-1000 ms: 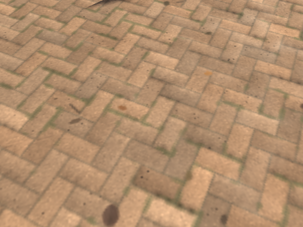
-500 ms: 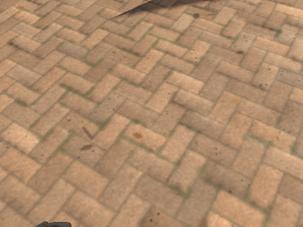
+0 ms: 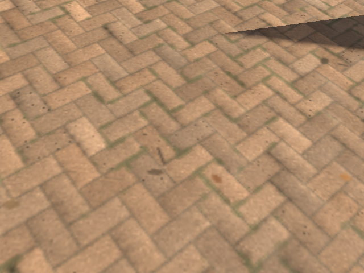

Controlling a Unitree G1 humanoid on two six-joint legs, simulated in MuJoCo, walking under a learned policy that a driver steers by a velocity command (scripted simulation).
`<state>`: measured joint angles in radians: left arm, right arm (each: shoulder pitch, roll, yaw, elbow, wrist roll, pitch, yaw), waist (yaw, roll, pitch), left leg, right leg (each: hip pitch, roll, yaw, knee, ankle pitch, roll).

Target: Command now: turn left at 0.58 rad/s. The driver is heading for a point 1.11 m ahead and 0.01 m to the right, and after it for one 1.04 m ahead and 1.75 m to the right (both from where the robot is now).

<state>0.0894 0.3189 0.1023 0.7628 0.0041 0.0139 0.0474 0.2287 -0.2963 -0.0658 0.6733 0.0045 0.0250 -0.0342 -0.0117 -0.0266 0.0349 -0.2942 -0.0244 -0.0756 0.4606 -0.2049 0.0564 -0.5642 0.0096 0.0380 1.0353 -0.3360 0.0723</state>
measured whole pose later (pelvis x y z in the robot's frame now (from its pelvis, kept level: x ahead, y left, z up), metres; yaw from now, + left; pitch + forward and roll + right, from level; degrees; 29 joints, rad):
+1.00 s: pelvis +0.09 -0.02 -0.01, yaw +16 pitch +1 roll +1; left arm 0.15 0.31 0.05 0.77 -0.03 -0.08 -0.04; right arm 0.40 -0.30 -0.07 0.74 0.02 -0.03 0.00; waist -0.05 0.01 -0.01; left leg -0.09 0.01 -0.06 0.45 -0.38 -0.01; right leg -0.35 -0.02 -0.04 0.54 -0.22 -0.03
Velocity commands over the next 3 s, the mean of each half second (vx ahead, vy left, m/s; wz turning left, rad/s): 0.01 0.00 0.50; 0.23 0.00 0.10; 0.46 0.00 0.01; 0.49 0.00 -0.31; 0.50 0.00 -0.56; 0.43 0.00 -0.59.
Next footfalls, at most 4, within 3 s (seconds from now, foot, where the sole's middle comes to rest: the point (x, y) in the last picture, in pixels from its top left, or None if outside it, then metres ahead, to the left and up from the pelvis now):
0.24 right None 0.08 -0.14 -0.78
0.60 left None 0.00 0.12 -0.78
1.00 right None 0.19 -0.09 -0.78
1.50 left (110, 267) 0.47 0.22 -0.78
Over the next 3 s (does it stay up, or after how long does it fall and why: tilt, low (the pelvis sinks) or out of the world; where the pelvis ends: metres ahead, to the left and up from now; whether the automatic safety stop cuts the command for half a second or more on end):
stays up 1.13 0.05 -0.02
